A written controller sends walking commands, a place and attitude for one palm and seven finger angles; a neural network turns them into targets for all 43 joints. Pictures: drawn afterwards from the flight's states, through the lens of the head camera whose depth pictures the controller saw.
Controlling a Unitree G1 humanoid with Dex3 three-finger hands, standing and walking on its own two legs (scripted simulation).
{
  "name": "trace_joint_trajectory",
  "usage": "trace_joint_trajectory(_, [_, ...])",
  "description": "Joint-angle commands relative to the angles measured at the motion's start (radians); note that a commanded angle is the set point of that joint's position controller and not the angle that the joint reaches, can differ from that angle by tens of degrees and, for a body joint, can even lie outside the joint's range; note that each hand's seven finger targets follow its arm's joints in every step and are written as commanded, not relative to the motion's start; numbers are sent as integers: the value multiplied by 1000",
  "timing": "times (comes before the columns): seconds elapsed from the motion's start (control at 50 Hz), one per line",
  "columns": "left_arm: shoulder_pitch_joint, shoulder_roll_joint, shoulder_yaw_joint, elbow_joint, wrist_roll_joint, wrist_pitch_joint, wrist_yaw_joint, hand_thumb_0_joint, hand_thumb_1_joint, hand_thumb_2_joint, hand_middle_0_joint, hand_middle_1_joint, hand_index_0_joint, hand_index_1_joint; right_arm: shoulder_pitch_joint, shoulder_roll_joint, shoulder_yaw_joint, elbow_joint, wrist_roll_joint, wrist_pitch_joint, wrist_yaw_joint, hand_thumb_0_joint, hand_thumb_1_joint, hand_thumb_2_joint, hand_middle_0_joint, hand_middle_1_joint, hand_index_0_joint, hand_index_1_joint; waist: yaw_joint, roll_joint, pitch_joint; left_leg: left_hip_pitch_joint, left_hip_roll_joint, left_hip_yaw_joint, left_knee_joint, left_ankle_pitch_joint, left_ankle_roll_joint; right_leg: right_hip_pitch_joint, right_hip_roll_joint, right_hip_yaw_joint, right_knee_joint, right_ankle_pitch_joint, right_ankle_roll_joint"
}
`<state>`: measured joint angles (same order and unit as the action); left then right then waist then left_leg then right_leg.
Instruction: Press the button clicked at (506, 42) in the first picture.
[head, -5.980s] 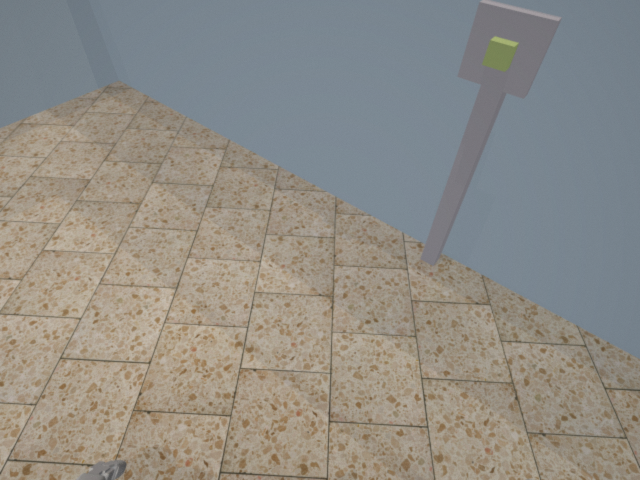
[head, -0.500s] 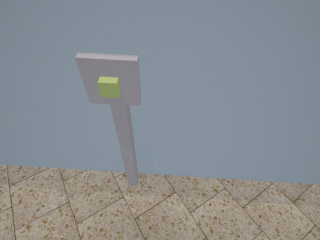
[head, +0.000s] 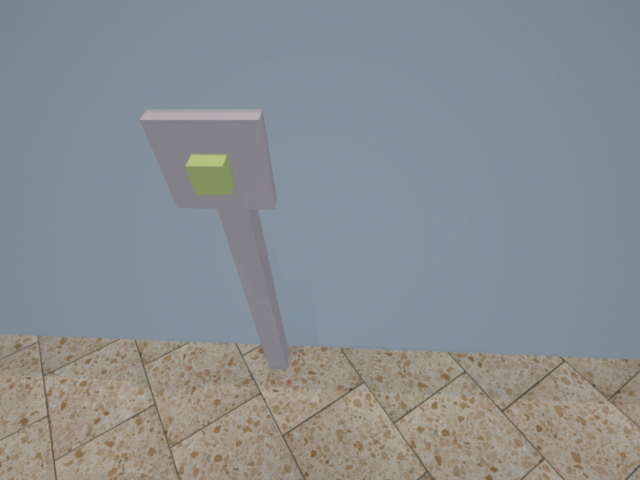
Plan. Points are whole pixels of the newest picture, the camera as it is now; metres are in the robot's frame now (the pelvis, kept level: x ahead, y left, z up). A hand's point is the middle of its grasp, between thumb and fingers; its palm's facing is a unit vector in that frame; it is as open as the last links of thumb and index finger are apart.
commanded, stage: look again from close up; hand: left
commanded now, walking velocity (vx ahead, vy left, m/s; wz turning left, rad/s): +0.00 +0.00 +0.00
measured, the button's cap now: (211, 173) +0.54 +0.21 +0.09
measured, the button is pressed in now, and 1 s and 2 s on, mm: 0 0 0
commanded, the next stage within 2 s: shuffle to correct the standing spot in 0.06 s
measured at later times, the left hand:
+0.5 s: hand out of the picture +0.02 +0.16 -0.18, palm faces +0.07 -0.98 -0.17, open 7.4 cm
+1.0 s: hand out of the picture +0.07 +0.18 -0.18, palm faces +0.03 -0.97 -0.22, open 7.3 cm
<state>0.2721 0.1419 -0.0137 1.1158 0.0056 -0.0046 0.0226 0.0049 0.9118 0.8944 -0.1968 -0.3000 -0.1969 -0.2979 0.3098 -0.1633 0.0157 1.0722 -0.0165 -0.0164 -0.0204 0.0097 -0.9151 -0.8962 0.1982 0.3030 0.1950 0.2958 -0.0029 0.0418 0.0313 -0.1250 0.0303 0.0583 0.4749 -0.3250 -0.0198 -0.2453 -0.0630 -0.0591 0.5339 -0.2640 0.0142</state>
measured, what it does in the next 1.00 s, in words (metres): stands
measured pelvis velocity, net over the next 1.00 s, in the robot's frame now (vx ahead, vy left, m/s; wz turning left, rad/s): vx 0.02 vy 0.00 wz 0.01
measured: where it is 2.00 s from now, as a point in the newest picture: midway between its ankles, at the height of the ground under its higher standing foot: outside the picture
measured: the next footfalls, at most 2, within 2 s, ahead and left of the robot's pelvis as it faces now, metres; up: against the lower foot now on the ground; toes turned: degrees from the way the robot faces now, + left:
none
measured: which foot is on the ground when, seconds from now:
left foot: down 0.00-1.00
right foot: down 0.00-1.00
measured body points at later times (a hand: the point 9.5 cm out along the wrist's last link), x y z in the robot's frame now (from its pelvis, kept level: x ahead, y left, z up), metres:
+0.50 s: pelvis +0.04 +0.00 -0.01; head +0.06 -0.01 +0.44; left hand +0.01 +0.21 -0.17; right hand +0.00 -0.23 -0.17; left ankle -0.04 +0.13 -0.74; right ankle +0.01 -0.13 -0.74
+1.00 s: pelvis +0.02 +0.00 -0.01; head +0.05 +0.00 +0.44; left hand +0.07 +0.23 -0.16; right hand +0.07 -0.24 -0.16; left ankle -0.01 +0.12 -0.74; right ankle +0.01 -0.13 -0.74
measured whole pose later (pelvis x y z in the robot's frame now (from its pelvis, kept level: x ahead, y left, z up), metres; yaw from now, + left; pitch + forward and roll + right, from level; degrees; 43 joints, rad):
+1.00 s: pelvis +0.02 +0.00 -0.01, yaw +1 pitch +0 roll -1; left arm 0.21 0.16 0.01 1.02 0.01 -0.01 0.05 0.00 0.92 0.89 -0.20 -0.30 -0.20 -0.30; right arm 0.22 -0.20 -0.04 0.99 -0.01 -0.01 -0.02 0.01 -0.92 -0.90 0.20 0.30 0.19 0.30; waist -0.01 0.02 0.07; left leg -0.23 0.05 0.05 0.61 -0.35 0.00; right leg -0.26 -0.05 -0.09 0.60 -0.33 0.01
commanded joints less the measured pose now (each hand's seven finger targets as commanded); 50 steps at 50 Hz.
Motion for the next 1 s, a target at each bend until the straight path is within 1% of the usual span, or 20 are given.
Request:
trace_joint_trajectory(0.0, [37, 124, 24, -28, 4, -21, 9, 0, 900, 900, -200, -300, -200, -300, 67, -76, -16, -8, 3, -9, -6, 0, -900, -900, 200, 300, 200, 300, 2, -53, 45, -86, 63, -59, -109, 145, 39, 40, -51, 73, -112, 117, -50])
trace_joint_trajectory(0.14, [37, 121, 29, -18, 3, -25, 8, 0, 900, 900, -200, -300, -200, -300, 69, -63, -15, 19, 3, -7, -9, 0, -900, -900, 200, 300, 200, 300, 3, -53, 32, -79, 64, -48, -102, 168, 31, 59, -58, 76, -123, 171, -55])
trace_joint_trajectory(0.24, [66, 150, 47, -22, 13, -18, 2, 0, 900, 900, -200, -300, -200, -300, 75, -49, -19, 19, -7, 6, 1, 0, -900, -900, 200, 300, 200, 300, 19, -121, 78, -161, 9, 1, 3, -70, 32, 26, -92, 163, -203, -231, -97])
trace_joint_trajectory(0.3, [79, 160, 63, -36, 15, -19, 2, 0, 900, 900, -200, -300, -200, -300, 94, -39, -21, 14, -8, 2, 3, 0, -900, -900, 200, 300, 200, 300, 13, -147, 78, -160, 3, 20, 66, -70, 36, -1, -135, 207, -242, -276, -132])
trace_joint_trajectory(0.34, [69, 158, 70, -44, 15, -21, 0, 0, 900, 900, -200, -300, -200, -300, 114, -32, -21, 18, -7, -7, 3, 0, -900, -900, 200, 300, 200, 300, 5, -125, 82, -144, 6, 19, 51, -39, 38, -15, -130, 184, -203, -211, -134])
trace_joint_trajectory(0.38, [48, 138, 70, -55, 14, -21, -4, 0, 900, 900, -200, -300, -200, -300, 151, -41, -19, 30, -6, -19, 2, 0, -900, -900, 200, 300, 200, 300, -6, -19, 80, -89, 27, -18, -22, 58, 48, -39, -71, 96, -87, -117, -112])
trace_joint_trajectory(0.44, [14, 70, 57, -71, 18, -23, -4, 0, 900, 900, -200, -300, -200, -300, 178, -97, -31, 46, -5, -27, -11, 0, -900, -900, 200, 300, 200, 300, -6, 155, 78, -56, 147, -118, -72, 399, 103, -52, 31, -57, 113, -12, -65])
trace_joint_trajectory(0.48, [55, 57, 53, -48, 12, -26, 2, 0, 900, 900, -200, -300, -200, -300, 135, -88, -28, 32, -2, -27, -25, 0, -900, -900, 200, 300, 200, 300, 19, 80, 53, -43, 133, -82, -3, 635, 94, 10, 10, -23, 81, 147, -66])
trace_joint_trajectory(0.54, [97, 104, 60, -13, 2, -30, 14, 0, 900, 900, -200, -300, -200, -300, 114, -68, -29, 21, 7, -24, -35, 0, -900, -900, 200, 300, 200, 300, 17, -59, -9, -44, 71, -22, 48, 664, 36, 128, -56, 28, 64, 624, -60])
trace_joint_trajectory(0.58, [78, 118, 60, -17, -3, -25, 21, 0, 900, 900, -200, -300, -200, -300, 110, -69, -34, 27, 11, -19, -37, 0, -900, -900, 200, 300, 200, 300, 11, -39, -39, -11, 74, -25, 14, 685, 28, 146, -65, 21, 72, 679, -50])
trace_joint_trajectory(0.62, [58, 115, 60, -27, -2, -16, 24, 0, 900, 900, -200, -300, -200, -300, 102, -71, -41, 30, 10, -14, -38, 0, -900, -900, 200, 300, 200, 300, 12, -22, -25, 12, 85, -26, -2, 734, 31, 121, -54, 13, 68, 604, -41])
trace_joint_trajectory(0.8, [21, 120, 60, -67, 6, -7, 26, 0, 900, 900, -200, -300, -200, -300, 52, -59, -50, 11, 4, -1, -33, 0, -900, -900, 200, 300, 200, 300, 12, -61, -71, 18, 86, -30, -29, 544, 31, 127, -66, 37, 16, 549, -53])
trace_joint_trajectory(0.82, [112, 182, 71, -34, 7, -22, 57, 0, 900, 900, -200, -300, -200, -300, -55, -159, -81, -68, 21, 3, -14, 0, -900, -900, 200, 300, 200, 300, 45, -181, -79, -116, 90, 17, 232, 452, 1, 150, -106, 94, -49, 842, -19])
trace_joint_trajectory(0.84, [124, 206, 82, -90, 15, -37, 53, 0, 900, 900, -200, -300, -200, -300, -48, -67, -69, -130, 12, -1, -1, 0, -900, -900, 200, 300, 200, 300, 39, -248, -115, -261, 17, -13, 294, -30, 23, 283, -208, 194, -31, 1081, -87])
trace_joint_trajectory(0.86, [95, 182, 63, -96, 20, -43, 51, 0, 900, 900, -200, -300, -200, -300, -64, -44, -60, -131, 19, 3, -1, 0, -900, -900, 200, 300, 200, 300, 25, -238, -127, -266, 36, -27, 295, -167, 24, 261, -237, 173, -48, 1033, -132])
trace_joint_trajectory(0.88, [49, 169, 59, -127, 26, -38, 48, 0, 900, 900, -200, -300, -200, -300, -32, -35, -56, -140, 21, 3, 0, 0, -900, -900, 200, 300, 200, 300, -3, -163, -142, -216, 20, -22, 202, -153, 24, 229, -205, 123, -27, 906, -145])
trace_joint_trajectory(0.92, [-31, 169, 53, -153, 3, -29, 39, 0, 900, 900, -200, -300, -200, -300, 37, -51, -55, -100, 7, 1, 8, 0, -900, -900, 200, 300, 200, 300, -40, 10, -112, -63, 24, -19, -14, 158, 24, 90, -117, 63, 36, 482, -94])
trace_joint_trajectory(0.94, [-22, 144, 48, -158, -1, -18, 35, 0, 900, 900, -200, -300, -200, -300, 34, -98, -58, -103, -3, -5, 6, 0, -900, -900, 200, 300, 200, 300, -20, 93, -79, -64, 111, -90, -24, 345, 55, 30, -57, 31, 28, 250, -52])
trace_joint_trajectory(0.96, [-11, 122, 46, -162, 4, -7, 35, 0, 900, 900, -200, -300, -200, -300, 18, -121, -55, -116, -7, -2, 4, 0, -900, -900, 200, 300, 200, 300, -6, 83, -46, -117, 150, -119, -35, 362, 81, 34, -14, 10, 6, 69, -37])
trace_joint_trajectory(0.98, [-20, 114, 41, -155, 9, 2, 31, 0, 900, 900, -200, -300, -200, -300, -13, -126, -52, -120, -5, 0, 3, 0, -900, -900, 200, 300, 200, 300, -1, 140, 16, -160, 141, -132, -71, 313, 84, 30, 3, 1, 2, -23, -32])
